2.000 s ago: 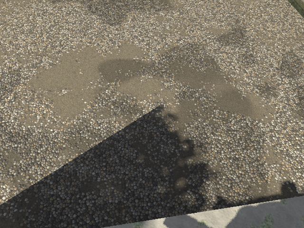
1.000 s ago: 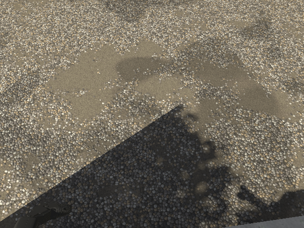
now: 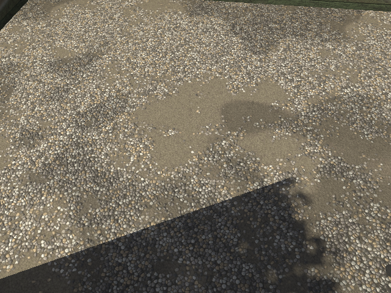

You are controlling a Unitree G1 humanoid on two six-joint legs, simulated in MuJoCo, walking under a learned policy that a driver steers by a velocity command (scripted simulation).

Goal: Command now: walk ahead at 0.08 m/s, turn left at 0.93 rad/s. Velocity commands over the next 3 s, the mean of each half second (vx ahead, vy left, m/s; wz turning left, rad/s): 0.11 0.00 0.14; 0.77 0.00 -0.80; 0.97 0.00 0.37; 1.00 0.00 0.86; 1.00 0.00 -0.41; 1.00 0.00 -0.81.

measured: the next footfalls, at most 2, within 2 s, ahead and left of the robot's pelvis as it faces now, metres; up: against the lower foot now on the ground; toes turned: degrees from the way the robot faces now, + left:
left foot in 0.16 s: +0.00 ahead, +0.13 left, +0.00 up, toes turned +7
right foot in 0.54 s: -0.05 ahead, -0.06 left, +0.00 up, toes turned -5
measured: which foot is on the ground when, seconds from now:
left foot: up 0.00-0.14, down 0.16-0.54, up 0.56-0.88, down 0.90-1.00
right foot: down 0.00-0.16, up 0.18-0.52, down 0.54-0.92, up 0.94-1.00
